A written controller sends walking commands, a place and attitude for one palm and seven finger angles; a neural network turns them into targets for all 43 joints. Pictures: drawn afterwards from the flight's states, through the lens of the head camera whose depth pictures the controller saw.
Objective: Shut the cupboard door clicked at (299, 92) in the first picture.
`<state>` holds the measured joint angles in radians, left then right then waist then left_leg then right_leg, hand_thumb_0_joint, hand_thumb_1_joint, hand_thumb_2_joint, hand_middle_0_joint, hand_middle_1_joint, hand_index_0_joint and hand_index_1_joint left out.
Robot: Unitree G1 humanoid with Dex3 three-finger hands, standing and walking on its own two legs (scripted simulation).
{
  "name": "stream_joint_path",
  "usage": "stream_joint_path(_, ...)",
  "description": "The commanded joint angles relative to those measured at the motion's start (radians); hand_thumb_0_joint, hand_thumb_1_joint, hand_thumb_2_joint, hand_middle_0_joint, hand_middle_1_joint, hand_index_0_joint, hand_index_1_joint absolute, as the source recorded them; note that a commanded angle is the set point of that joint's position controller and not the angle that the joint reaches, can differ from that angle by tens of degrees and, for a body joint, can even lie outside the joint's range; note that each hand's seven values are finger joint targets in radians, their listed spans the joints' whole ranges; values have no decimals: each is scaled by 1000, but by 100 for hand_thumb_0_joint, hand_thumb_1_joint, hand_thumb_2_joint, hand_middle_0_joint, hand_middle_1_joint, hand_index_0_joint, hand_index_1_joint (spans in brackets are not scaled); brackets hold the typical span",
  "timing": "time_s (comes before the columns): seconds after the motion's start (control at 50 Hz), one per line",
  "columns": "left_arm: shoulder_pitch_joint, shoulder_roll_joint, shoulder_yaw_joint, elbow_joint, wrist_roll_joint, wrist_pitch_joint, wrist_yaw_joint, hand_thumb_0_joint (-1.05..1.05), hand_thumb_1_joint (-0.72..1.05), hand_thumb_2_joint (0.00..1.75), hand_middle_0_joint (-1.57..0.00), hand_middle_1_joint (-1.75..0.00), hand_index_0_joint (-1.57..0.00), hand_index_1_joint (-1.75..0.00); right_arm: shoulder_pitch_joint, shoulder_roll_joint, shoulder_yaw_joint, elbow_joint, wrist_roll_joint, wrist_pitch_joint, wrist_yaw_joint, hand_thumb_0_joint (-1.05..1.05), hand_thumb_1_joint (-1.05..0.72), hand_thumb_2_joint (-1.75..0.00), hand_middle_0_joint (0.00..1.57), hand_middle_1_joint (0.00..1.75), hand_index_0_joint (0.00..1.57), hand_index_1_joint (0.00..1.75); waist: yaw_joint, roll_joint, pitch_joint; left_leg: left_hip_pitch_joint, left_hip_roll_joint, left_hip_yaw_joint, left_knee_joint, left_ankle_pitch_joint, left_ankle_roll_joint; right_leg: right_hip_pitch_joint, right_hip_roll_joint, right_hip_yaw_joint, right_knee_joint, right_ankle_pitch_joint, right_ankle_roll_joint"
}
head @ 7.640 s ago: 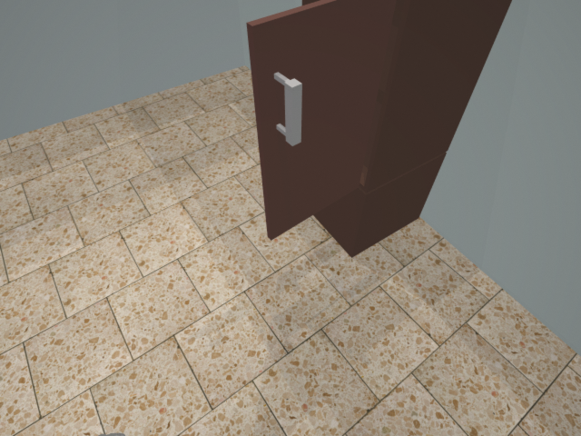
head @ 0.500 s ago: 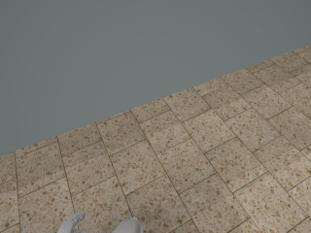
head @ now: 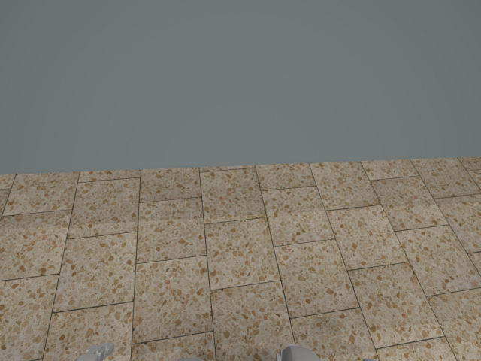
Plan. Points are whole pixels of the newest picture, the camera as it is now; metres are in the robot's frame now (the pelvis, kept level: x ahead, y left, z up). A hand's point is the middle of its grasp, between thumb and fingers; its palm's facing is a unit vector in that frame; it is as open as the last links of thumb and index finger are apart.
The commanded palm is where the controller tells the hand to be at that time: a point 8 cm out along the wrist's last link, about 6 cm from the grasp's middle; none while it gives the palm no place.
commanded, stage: walk to a spot facing it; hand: left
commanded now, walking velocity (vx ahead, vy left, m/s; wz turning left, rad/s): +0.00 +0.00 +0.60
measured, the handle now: out of the picture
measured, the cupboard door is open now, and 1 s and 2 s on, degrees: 94 94 94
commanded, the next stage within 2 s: none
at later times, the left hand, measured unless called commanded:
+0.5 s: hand out of the picture +0.01 +0.18 -0.19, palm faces +0.33 -0.92 -0.20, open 7.4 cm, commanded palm none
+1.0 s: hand out of the picture +0.05 +0.18 -0.15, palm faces +0.62 -0.75 -0.24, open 7.4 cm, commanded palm none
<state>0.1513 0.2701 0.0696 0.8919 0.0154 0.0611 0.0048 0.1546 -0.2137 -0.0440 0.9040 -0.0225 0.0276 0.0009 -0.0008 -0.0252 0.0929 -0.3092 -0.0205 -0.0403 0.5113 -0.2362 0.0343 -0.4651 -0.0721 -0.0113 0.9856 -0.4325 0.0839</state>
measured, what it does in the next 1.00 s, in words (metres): walks ahead, turning left: right foot, then left foot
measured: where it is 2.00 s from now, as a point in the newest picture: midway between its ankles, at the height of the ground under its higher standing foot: (157, 286)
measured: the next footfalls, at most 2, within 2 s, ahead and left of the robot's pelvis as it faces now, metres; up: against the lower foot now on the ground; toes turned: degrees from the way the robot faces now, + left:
right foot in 0.16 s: +0.05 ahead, -0.17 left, +0.00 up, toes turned +4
left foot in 0.48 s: +0.04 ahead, +0.10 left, +0.00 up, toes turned +23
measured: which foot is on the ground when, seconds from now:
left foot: down 0.00-0.16, up 0.18-0.46, down 0.48-0.84, up 0.86-1.00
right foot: up 0.00-0.14, down 0.16-0.48, up 0.50-0.82, down 0.84-1.00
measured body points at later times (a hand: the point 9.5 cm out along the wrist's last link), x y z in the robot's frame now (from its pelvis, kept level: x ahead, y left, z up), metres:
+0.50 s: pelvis +0.03 -0.02 -0.02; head +0.08 +0.02 +0.43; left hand -0.01 +0.23 -0.17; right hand +0.22 -0.24 -0.14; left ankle +0.00 +0.08 -0.74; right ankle +0.01 -0.17 -0.73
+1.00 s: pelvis +0.13 -0.01 +0.00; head +0.16 +0.01 +0.45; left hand +0.02 +0.22 -0.13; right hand +0.34 -0.18 -0.14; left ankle +0.04 +0.09 -0.66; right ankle +0.15 -0.14 -0.74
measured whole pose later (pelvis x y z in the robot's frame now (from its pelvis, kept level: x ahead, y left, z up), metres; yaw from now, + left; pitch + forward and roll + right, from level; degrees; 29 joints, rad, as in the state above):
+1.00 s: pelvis +0.13 -0.01 +0.00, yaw +39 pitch +2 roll +1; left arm 0.26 0.20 0.05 0.91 0.02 -0.05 -0.01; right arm 0.20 -0.25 -0.08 0.96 -0.03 0.05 0.05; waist -0.01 0.00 0.05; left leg -0.55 0.04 0.02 1.10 -0.36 -0.04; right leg -0.13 -0.10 -0.18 0.42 -0.32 0.03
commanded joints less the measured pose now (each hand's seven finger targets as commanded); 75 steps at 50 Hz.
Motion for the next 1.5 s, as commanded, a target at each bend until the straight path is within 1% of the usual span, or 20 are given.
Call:
stream_joint_path(0.0, -25, 46, 9, -91, -2, -30, 5, 0, 90, 90, -20, -30, -20, -30, 37, -230, -71, -51, -6, -2, -12, 0, -90, -90, 20, 30, 20, 30, -31, 179, -128, 86, 228, -279, -163, 215, 116, 57, 32, -10, -164, -2, -6)
stream_joint_path(0.08, 73, 64, 19, -72, -7, -46, 11, 0, 90, 90, -20, -30, -20, -30, -22, -215, -77, -69, 3, 5, -8, 0, -90, -90, 20, 30, 20, 30, 24, 177, -151, -34, 169, -288, -75, 216, 70, 305, 61, -25, -468, 157, -20)
stream_joint_path(0.14, 117, 229, 47, -80, 14, -63, 29, 0, 90, 90, -20, -30, -20, -30, -30, -134, -70, -110, 13, 7, 6, 0, -90, -90, 20, 30, 20, 30, 61, -274, -146, -293, -37, -7, 477, -377, -77, 393, -440, 394, -757, 232, -222)
stream_joint_path(0.24, 18, 101, 9, -92, 3, -69, 29, 0, 90, 90, -20, -30, -20, -30, -22, -103, -59, -66, 9, 28, 26, 0, -90, -90, 20, 30, 20, 30, -6, -231, -83, -290, 51, 43, 621, -225, -108, 372, -249, 21, -630, 672, -194)
stream_joint_path(0.36, 130, 161, 32, -49, 12, -71, 24, 0, 90, 90, -20, -30, -20, -30, -94, -66, -32, -85, 15, 12, 34, 0, -90, -90, 20, 30, 20, 30, 47, -182, -138, -148, 20, 153, 221, -196, -93, 474, -275, -48, -503, 855, -176)
stream_joint_path(0.42, 95, 166, 36, -55, -2, -69, 15, 0, 90, 90, -20, -30, -20, -30, 19, -113, -41, -62, 9, -1, 29, 0, -90, -90, 20, 30, 20, 30, -28, -130, -188, 90, 0, 160, -28, 40, -63, 359, -249, -128, -323, 788, -100)
stream_joint_path(0.46, 51, 51, 6, -116, -16, -62, 5, 0, 90, 90, -20, -30, -20, -30, 177, -301, -90, -40, 1, -14, 11, 0, -90, -90, 20, 30, 20, 30, -112, 342, -287, 422, 417, -387, -89, 750, 168, -103, -44, -148, 110, -203, 24)
stream_joint_path(0.48, -2, 73, 7, -134, -6, -44, 13, 0, 90, 90, -20, -30, -20, -30, 219, -315, -90, -14, 7, -5, 0, 0, -90, -90, 20, 30, 20, 30, -120, 242, -307, 403, 449, -371, -74, 773, 228, -123, -47, -15, 204, -250, 3)
stream_joint_path(0.76, 70, 60, 20, -54, 7, -70, -32, 0, 90, 90, -20, -30, -20, -30, -14, -227, -71, -55, -5, -20, -4, 0, -90, -90, 20, 30, 20, 30, 19, 162, -112, -43, 167, -282, -155, -268, 84, 262, 65, -83, -424, 91, -17)
stream_joint_path(0.78, 137, 88, 32, -36, 9, -79, -28, 0, 90, 90, -20, -30, -20, -30, -39, -198, -66, -62, 2, -22, -2, 0, -90, -90, 20, 30, 20, 30, 61, 95, -118, -172, 111, -239, -53, -289, 54, 435, 36, -48, -553, 96, -24)
stream_joint_path(0.82, 269, 240, 62, -16, 18, -91, -4, 0, 90, 90, -20, -30, -20, -30, -108, -104, -42, -123, 9, -35, 11, 0, -90, -90, 20, 30, 20, 30, 148, -336, -102, -501, -31, 21, 477, -406, -46, 587, -430, 496, -855, -274, -185)
stream_joint_path(0.9, 119, 101, 24, -28, 6, -120, 3, 0, 90, 90, -20, -30, -20, -30, -101, -119, -54, -78, -10, -22, 42, 0, -90, -90, 20, 30, 20, 30, 25, -167, -1, -452, 111, -5, 689, -114, -70, 394, -316, 154, -819, 71, -157)
stream_joint_path(0.98, 209, 86, 15, 23, 10, -141, 1, 0, 90, 90, -20, -30, -20, -30, -139, -49, -27, -86, -1, -21, 62, 0, -90, -90, 20, 30, 20, 30, 41, -140, -47, -420, 98, 96, 475, -62, -81, 526, -272, -93, -736, 582, -142)
stream_joint_path(1.08, 268, 113, 19, 70, 13, -141, -1, 0, 90, 90, -20, -30, -20, -30, -206, -27, -4, -104, 0, -33, 72, 0, -90, -90, 20, 30, 20, 30, 61, -145, -59, -301, 53, 191, 213, -58, -47, 570, -286, -188, -663, 775, -132)
stream_joint_path(1.14, 217, 142, 25, 73, 7, -141, -8, 0, 90, 90, -20, -30, -20, -30, -12, -68, -18, -56, -8, -49, 52, 0, -90, -90, 20, 30, 20, 30, -44, -163, -163, 26, -48, 280, 93, -56, 6, 483, -263, -265, -410, 1048, -105)
stream_joint_path(1.16, 189, 137, 22, 62, 1, -140, -12, 0, 90, 90, -20, -30, -20, -30, 143, -125, -34, -15, -15, -51, 41, 0, -90, -90, 20, 30, 20, 30, -131, -103, -223, 264, -23, 243, 34, 4, 32, 339, -259, -277, -194, 926, -79)
stream_joint_path(1.2, 125, 37, 2, -37, -9, -133, -34, 0, 90, 90, -20, -30, -20, -30, 368, -334, -85, 27, -10, -65, 8, 0, -90, -90, 20, 30, 20, 30, -208, 269, -414, 651, 444, -493, -119, 186, 241, -213, -32, -148, 379, -126, -3)
stream_joint_path(1.24, 4, 53, 9, -82, -8, -124, -21, 0, 90, 90, -20, -30, -20, -30, 273, -304, -76, 12, 2, -62, -5, 0, -90, -90, 20, 30, 20, 30, -152, 25, -229, 395, 465, -448, -202, 67, 240, -260, -91, -21, 486, -29, -31)
stream_joint_path(1.32, 157, 1, 6, 33, 20, -82, -34, 0, 90, 90, -20, -30, -20, -30, 64, -149, -25, -10, 1, -95, -14, 0, -90, -90, 20, 30, 20, 30, 0, 205, -46, 35, 256, -133, -294, 4, 115, -125, -114, -3, 262, 161, -15)
stream_joint_path(1.48, -22, -10, -2, -26, 14, -85, -42, 0, 90, 90, -20, -30, -20, -30, 180, -119, -28, 61, 4, -107, -12, 0, -90, -90, 20, 30, 20, 30, -21, 81, -31, 121, 238, -107, -358, 47, 152, -136, -85, -26, -111, 317, -6)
